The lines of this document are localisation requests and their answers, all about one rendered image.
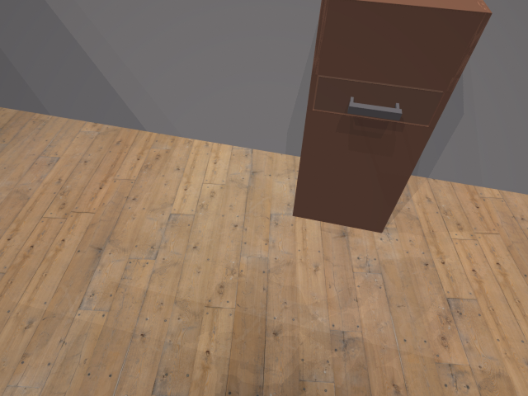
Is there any handle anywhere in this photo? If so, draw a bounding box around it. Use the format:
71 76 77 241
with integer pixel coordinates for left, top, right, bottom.
347 97 402 120

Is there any cabinet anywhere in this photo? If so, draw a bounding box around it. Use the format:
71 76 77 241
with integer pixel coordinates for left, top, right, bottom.
293 0 492 233

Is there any drawer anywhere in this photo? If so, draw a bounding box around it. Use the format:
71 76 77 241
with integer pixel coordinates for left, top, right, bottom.
314 75 443 125

